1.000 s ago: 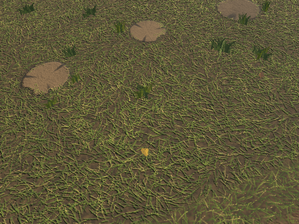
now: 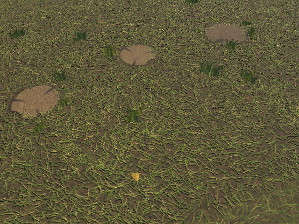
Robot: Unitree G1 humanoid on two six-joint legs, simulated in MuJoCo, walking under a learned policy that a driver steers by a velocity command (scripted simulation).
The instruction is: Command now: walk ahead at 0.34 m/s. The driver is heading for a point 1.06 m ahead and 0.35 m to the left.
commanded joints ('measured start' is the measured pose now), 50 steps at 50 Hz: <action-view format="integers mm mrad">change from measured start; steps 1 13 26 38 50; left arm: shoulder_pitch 197 164 4 -294 29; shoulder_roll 146 138 173 97 162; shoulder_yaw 40 -4 -6 -9 25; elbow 34 21 -128 -280 -266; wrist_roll -6 37 -8 39 24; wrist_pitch -34 -29 -107 -57 -55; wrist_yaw -3 16 -3 7 -6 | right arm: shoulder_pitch -229 -399 -82 10 58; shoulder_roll -74 3 -160 -181 -199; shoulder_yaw -4 24 -54 -57 -41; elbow -134 -236 -221 -238 -296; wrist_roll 2 -6 -16 -5 8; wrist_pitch -36 -37 -38 -27 -8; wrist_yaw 8 68 56 6 5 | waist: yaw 126 66 -65 -70 91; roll -93 -106 -16 31 -144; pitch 109 135 -80 28 -150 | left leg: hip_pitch -378 -443 276 -140 -622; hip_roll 18 23 218 34 -27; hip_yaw -34 77 -564 -262 -158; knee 45 147 -341 -360 732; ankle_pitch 14 387 54 268 -84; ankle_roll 62 21 322 217 27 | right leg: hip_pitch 261 120 -531 -288 458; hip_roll -137 -207 -93 -54 -403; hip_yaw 269 19 130 70 604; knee -243 -515 766 0 -274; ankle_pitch -52 413 22 501 -79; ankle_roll -102 -82 30 130 -132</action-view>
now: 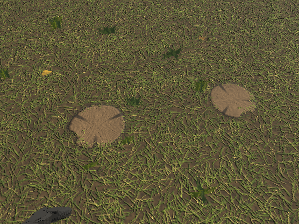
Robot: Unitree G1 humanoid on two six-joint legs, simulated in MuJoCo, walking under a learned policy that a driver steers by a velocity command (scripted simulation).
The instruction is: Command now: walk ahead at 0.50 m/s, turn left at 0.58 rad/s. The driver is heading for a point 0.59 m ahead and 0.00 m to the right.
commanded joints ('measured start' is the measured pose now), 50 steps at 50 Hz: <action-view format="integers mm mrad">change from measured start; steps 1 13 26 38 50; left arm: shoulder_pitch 198 200 202 87 292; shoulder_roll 127 174 178 64 160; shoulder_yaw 45 63 34 24 40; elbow -18 62 66 38 15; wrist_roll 1 -8 -56 -19 20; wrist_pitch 18 24 17 78 77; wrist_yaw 9 9 -4 -16 -21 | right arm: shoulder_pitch -63 -274 -21 -123 76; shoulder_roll -150 -19 -146 -104 -103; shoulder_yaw -30 -1 -41 -39 -9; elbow -111 -231 -163 -75 33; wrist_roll -1 -11 -30 -46 -15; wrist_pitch -14 -8 -33 -79 -31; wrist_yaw -3 45 31 8 18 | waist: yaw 139 127 -31 43 146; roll -73 -77 59 10 -117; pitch -89 31 -163 59 -515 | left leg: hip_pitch -517 -405 400 128 -218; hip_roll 134 202 435 310 108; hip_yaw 33 146 -221 289 49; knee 295 -217 -663 -868 310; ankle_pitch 112 509 402 651 -224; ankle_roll -36 -50 214 115 -94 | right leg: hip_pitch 535 338 -337 -239 721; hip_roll -376 -270 -140 -153 -427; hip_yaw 452 -62 72 53 462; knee -226 -364 768 273 18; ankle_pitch -169 226 -307 232 982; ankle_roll -164 -156 -6 25 -386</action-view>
